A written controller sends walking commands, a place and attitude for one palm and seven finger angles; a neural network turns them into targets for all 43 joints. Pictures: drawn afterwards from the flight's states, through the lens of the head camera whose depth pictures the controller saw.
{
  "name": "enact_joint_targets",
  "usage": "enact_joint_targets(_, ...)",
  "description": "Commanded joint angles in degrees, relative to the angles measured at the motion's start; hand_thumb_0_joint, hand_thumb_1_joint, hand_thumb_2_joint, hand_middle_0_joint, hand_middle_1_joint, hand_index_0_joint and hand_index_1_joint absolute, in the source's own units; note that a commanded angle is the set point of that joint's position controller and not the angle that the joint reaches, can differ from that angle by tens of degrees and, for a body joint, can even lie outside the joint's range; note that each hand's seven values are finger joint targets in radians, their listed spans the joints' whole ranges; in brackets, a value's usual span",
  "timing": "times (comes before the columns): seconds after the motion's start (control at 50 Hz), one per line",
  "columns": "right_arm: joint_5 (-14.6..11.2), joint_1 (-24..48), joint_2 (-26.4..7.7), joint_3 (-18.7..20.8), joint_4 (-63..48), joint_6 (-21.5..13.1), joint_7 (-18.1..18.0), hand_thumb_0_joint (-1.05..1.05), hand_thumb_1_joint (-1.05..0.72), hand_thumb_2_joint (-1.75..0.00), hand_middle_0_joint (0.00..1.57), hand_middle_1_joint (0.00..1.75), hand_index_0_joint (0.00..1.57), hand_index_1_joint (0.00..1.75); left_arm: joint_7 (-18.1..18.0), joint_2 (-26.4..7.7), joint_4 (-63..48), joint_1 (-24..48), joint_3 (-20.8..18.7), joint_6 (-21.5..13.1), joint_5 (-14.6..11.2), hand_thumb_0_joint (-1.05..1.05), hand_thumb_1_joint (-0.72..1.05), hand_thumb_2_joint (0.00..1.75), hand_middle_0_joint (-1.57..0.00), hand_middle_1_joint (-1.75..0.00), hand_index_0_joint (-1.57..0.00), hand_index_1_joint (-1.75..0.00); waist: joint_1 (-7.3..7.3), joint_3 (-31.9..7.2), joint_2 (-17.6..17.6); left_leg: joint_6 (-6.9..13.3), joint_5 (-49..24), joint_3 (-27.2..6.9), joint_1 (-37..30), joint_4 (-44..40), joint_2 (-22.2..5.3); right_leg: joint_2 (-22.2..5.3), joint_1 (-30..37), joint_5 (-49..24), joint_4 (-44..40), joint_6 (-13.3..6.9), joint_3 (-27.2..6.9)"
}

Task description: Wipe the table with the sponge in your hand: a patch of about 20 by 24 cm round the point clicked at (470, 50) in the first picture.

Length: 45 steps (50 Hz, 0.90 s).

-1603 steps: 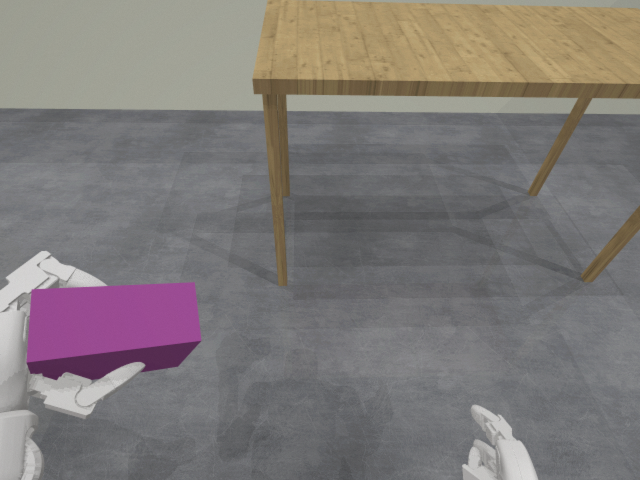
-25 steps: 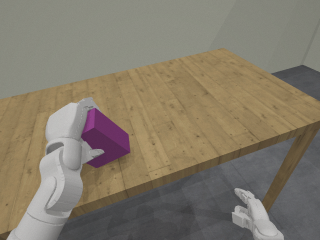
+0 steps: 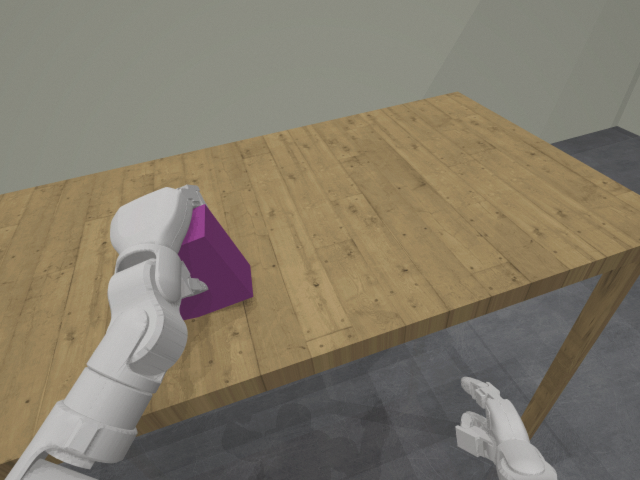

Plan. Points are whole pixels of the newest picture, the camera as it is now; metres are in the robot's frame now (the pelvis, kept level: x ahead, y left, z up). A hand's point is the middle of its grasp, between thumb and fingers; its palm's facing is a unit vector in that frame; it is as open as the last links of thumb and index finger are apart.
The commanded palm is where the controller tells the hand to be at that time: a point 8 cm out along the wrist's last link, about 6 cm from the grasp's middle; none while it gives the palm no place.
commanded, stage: wipe forward along the middle lane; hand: left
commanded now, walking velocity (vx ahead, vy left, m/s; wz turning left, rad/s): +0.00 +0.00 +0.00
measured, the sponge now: (202, 276) +0.33 +0.21 +0.12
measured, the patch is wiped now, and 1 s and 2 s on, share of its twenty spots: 0.90 0.95 0.95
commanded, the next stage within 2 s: slide back across to the first lane in 1.24 s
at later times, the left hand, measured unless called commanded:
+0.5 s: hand (178, 231) +0.37 +0.24 +0.16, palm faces +0.02 -0.07 -1.00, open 10.0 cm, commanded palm +0.34 +0.26 +0.19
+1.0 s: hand (167, 214) +0.40 +0.28 +0.16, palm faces -0.04 -0.03 -1.00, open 10.0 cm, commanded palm +0.39 +0.29 +0.19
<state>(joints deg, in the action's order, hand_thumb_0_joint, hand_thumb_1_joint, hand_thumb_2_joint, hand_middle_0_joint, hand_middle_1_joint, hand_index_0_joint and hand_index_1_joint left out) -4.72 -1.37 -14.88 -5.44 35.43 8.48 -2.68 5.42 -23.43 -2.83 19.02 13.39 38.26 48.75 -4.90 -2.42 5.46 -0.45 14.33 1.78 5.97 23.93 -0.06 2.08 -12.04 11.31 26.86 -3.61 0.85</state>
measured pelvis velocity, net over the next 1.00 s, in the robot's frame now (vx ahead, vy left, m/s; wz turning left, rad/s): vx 0.00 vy -0.01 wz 0.01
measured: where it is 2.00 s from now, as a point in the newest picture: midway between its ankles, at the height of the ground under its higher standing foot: outside the picture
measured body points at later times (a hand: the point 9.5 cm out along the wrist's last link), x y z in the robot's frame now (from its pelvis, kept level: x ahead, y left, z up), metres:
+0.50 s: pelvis +0.01 -0.01 +0.00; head -0.02 -0.06 +0.45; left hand +0.36 +0.24 +0.22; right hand +0.22 -0.24 -0.10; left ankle -0.01 +0.13 -0.74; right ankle +0.04 -0.08 -0.74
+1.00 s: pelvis +0.00 -0.01 +0.00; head +0.00 -0.05 +0.45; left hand +0.40 +0.27 +0.22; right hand +0.16 -0.26 -0.12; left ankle -0.01 +0.13 -0.74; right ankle +0.04 -0.08 -0.74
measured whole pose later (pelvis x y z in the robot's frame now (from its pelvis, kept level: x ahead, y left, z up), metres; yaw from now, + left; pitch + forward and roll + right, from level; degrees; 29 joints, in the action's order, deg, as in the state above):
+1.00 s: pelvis +0.00 -0.01 +0.00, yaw +1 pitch +2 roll +1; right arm -4.8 -9.6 -17.8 -2.5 39.5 6.3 -5.3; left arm 8.2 -31.5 36.7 40.0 6.4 18.9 53.3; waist -0.5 -3.5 4.5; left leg -0.5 14.6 0.7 13.8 26.0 -0.6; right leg 2.6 -18.8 10.9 27.1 -4.0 1.8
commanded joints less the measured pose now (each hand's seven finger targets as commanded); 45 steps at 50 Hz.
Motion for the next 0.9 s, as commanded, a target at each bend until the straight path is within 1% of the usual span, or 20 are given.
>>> enact_joint_targets(0.0,0.35,14.12,-5.95,2.47,-10.00,-2.64,-0.29,0.00,-0.90,-0.90,0.20,0.30,0.20,0.30,-0.93,-11.72,-2.92,13.32,-7.18,0.16,2.98,0.00,0.10,1.30,-1.20,-1.60,-1.20,-1.60,-1.16,-9.30,-7.43,2.45,-8.09,-0.57,6.80,-3.19,1.81,-1.15,10.96,-2.12,-5.07,-0.21,-5.38)
enact_joint_targets(0.06,0.28,13.38,-6.30,2.43,-9.35,-2.85,-0.50,0.00,-0.90,-0.90,0.20,0.30,0.20,0.30,-0.50,-12.31,1.23,14.04,-7.31,-0.06,3.28,0.00,0.10,1.30,-1.20,-1.60,-1.20,-1.60,-0.32,-7.05,-9.54,2.54,-6.40,-0.62,7.55,-3.00,1.67,-1.24,8.98,0.54,-5.97,0.09,-5.93)
enact_joint_targets(0.1,0.32,13.32,-6.29,2.53,-9.42,-2.95,-0.59,0.00,-0.90,-0.90,0.20,0.30,0.20,0.30,-0.23,-12.13,0.99,15.17,-6.68,-0.49,3.41,0.00,0.10,1.30,-1.20,-1.60,-1.20,-1.60,-0.58,-7.56,-8.02,2.60,-6.59,-0.47,7.59,-2.82,1.99,-1.40,9.41,-0.28,-5.71,0.14,-5.80)
enact_joint_targets(0.12,0.22,13.54,-6.29,2.50,-9.68,-3.26,-0.65,0.00,-0.90,-0.90,0.20,0.30,0.20,0.30,-0.34,-14.49,0.67,15.95,-8.70,-0.81,3.96,0.00,0.10,1.30,-1.20,-1.60,-1.20,-1.60,-0.67,-8.79,-8.89,2.59,-6.45,-1.07,7.51,-2.95,2.03,-1.21,9.78,0.56,-5.83,-0.20,-7.00)
enact_joint_targets(0.14,0.46,12.91,-6.27,2.46,-9.60,-3.44,-0.87,0.00,-0.90,-0.90,0.20,0.30,0.20,0.30,-0.12,-12.22,2.88,16.38,-6.37,-0.68,4.18,0.00,0.10,1.30,-1.20,-1.60,-1.20,-1.60,-0.43,-7.96,-9.99,2.82,-6.62,-0.21,7.81,-2.38,2.13,-1.66,9.38,0.41,-5.64,0.26,-6.03)
enact_joint_targets(0.16,0.31,12.40,-6.65,2.58,-8.65,-3.34,-1.02,0.00,-0.90,-0.90,0.20,0.30,0.20,0.30,-0.10,-13.41,5.78,16.30,-7.08,-0.71,4.06,0.00,0.10,1.30,-1.20,-1.60,-1.20,-1.60,0.06,-6.33,-9.71,2.63,-5.52,-0.36,7.92,-2.43,1.93,-1.56,7.96,1.86,-6.56,0.34,-6.51)
enact_joint_targets(0.22,0.23,12.17,-7.00,2.64,-8.18,-3.68,-1.41,0.00,-0.90,-0.90,0.20,0.30,0.20,0.30,0.31,-16.37,9.42,19.54,-8.32,-1.23,4.74,0.00,0.10,1.30,-1.20,-1.60,-1.20,-1.60,0.29,-6.71,-9.90,2.51,-4.22,-0.80,8.42,-2.08,2.30,-1.62,7.59,4.21,-7.44,0.20,-8.58)
enact_joint_targets(0.24,0.36,11.56,-7.07,2.53,-7.88,-3.96,-1.52,0.00,-0.90,-0.90,0.20,0.30,0.20,0.30,0.61,-14.35,11.51,21.33,-5.75,-1.22,5.18,0.00,0.10,1.30,-1.20,-1.60,-1.20,-1.60,0.70,-7.04,-10.84,2.69,-4.46,-0.26,9.00,-1.76,2.33,-2.13,7.95,3.46,-7.01,0.60,-7.42)
enact_joint_targets(0.32,0.02,11.14,-7.38,2.72,-7.09,-4.39,-1.46,0.00,-0.90,-0.90,0.20,0.30,0.20,0.30,1.88,-17.30,17.61,22.43,-7.32,-1.99,5.64,0.00,0.10,1.30,-1.20,-1.60,-1.20,-1.60,0.69,-8.33,-9.87,2.53,-4.16,-0.68,10.00,-1.61,2.50,-2.21,8.89,2.42,-6.94,0.72,-8.67)
enact_joint_targets(0.36,-0.04,9.77,-7.69,2.82,-6.73,-4.66,-1.54,0.00,-0.90,-0.90,0.20,0.30,0.20,0.30,2.73,-15.78,20.34,22.96,-6.05,-3.32,5.29,0.00,0.10,1.30,-1.20,-1.60,-1.20,-1.60,1.39,-7.33,-10.74,2.73,-4.44,-0.34,10.51,-1.31,2.19,-2.48,8.23,1.01,-6.56,1.09,-7.09)
enact_joint_targets(0.38,-0.02,9.30,-7.75,2.93,-6.84,-4.74,-1.48,0.00,-0.90,-0.90,0.20,0.30,0.20,0.30,3.02,-16.49,20.28,22.09,-7.01,-4.38,4.94,0.00,0.10,1.30,-1.20,-1.60,-1.20,-1.60,0.93,-8.16,-10.43,2.78,-4.69,-0.41,10.66,-1.22,2.21,-2.49,8.99,-0.06,-6.10,1.18,-6.77)
enact_joint_targets(0.44,0.30,7.35,-8.01,3.17,-6.93,-5.03,-1.84,0.00,-0.90,-0.90,0.20,0.30,0.20,0.30,3.47,-17.98,22.21,22.41,-8.60,-7.68,5.03,0.00,0.10,1.30,-1.20,-1.60,-1.20,-1.60,1.37,-9.23,-12.07,2.95,-4.62,-0.50,11.67,-0.56,2.23,-2.85,9.70,-0.97,-5.81,1.42,-7.37)
enact_joint_targets(0.52,0.44,6.22,-8.31,3.67,-6.92,-5.06,-2.07,0.00,-0.90,-0.90,0.20,0.30,0.20,0.30,2.80,-18.93,23.96,22.90,-9.69,-11.00,5.49,0.00,0.10,1.30,-1.20,-1.60,-1.20,-1.60,1.73,-7.43,-11.64,2.81,-3.18,-0.87,12.13,-0.36,2.34,-2.66,7.17,0.92,-6.86,1.20,-8.58)
enact_joint_targets(0.56,0.35,4.76,-8.71,3.90,-6.06,-5.02,-2.23,0.00,-0.90,-0.90,0.20,0.30,0.20,0.30,2.18,-18.44,26.78,24.58,-8.68,-11.52,5.76,0.00,0.10,1.30,-1.20,-1.60,-1.20,-1.60,2.21,-6.80,-11.56,2.75,-2.72,-0.49,12.78,-0.31,2.12,-2.87,6.46,1.37,-6.89,1.42,-7.82)
enact_joint_targets(0.62,0.35,4.38,-8.97,4.10,-5.68,-4.97,-2.69,0.00,-0.90,-0.90,0.20,0.30,0.20,0.30,1.72,-21.51,28.12,28.90,-10.28,-12.30,5.93,0.00,0.10,1.30,-1.20,-1.60,-1.20,-1.60,2.66,-7.66,-11.19,2.70,-1.90,-0.79,13.24,-0.24,2.34,-2.95,6.05,3.66,-7.55,1.27,-9.21)
enact_joint_targets(0.64,0.30,3.53,-9.04,4.13,-5.10,-4.95,-2.75,0.00,-0.90,-0.90,0.20,0.30,0.20,0.30,1.56,-20.58,30.38,30.11,-8.99,-12.22,6.33,0.00,0.10,1.30,-1.20,-1.60,-1.20,-1.60,2.92,-7.82,-11.07,2.71,-2.09,-0.58,13.64,-0.37,2.18,-3.19,6.17,3.40,-7.21,1.35,-8.08)
enact_joint_targets(0.72,0.13,2.79,-9.02,4.38,-5.35,-5.02,-2.83,0.00,-0.90,-0.90,0.20,0.30,0.20,0.30,1.75,-21.80,31.44,31.59,-10.30,-13.69,5.70,0.00,0.10,1.30,-1.20,-1.60,-1.20,-1.60,2.78,-10.24,-10.19,2.75,-2.12,-0.71,14.09,-0.57,2.30,-3.30,7.58,2.37,-7.05,1.37,-8.33)
enact_joint_targets(0.78,0.16,1.36,-9.26,4.52,-4.73,-5.01,-3.11,0.00,-0.90,-0.90,0.20,0.30,0.20,0.30,1.92,-20.86,34.71,32.77,-9.06,-14.98,6.03,0.00,0.10,1.30,-1.20,-1.60,-1.20,-1.60,3.28,-9.45,-11.56,2.89,-1.49,-0.41,14.48,-0.58,2.12,-3.35,6.66,2.83,-7.04,1.67,-7.25)
enact_joint_targets(0.84,0.27,0.05,-9.44,4.65,-4.27,-5.04,-3.27,0.00,-0.90,-0.90,0.20,0.30,0.20,0.30,1.70,-23.37,37.09,34.23,-10.78,-16.78,6.61,0.00,0.10,1.30,-1.20,-1.60,-1.20,-1.60,3.38,-10.41,-11.15,2.86,-2.20,-0.65,15.19,-0.41,2.04,-3.42,7.34,1.10,-6.42,1.48,-7.53)
enact_joint_targets(0.88,0.16,-0.33,-9.50,4.80,-4.40,-4.88,-3.18,0.00,-0.90,-0.90,0.20,0.30,0.20,0.30,1.49,-21.99,37.77,33.30,-10.16,-17.81,6.70,0.00,0.10,1.30,-1.20,-1.60,-1.20,-1.60,3.25,-10.08,-10.90,2.85,-2.54,-0.52,15.15,-0.65,2.05,-3.15,6.82,-0.30,-6.18,1.45,-6.65)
